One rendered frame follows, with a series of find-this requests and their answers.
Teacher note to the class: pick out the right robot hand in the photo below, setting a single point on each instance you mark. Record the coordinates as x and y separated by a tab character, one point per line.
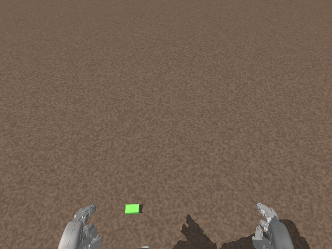
278	236

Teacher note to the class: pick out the left robot hand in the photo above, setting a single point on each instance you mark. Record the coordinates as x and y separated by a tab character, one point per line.
75	234

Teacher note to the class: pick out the small box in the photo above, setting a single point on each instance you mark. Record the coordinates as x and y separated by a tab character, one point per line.
132	209

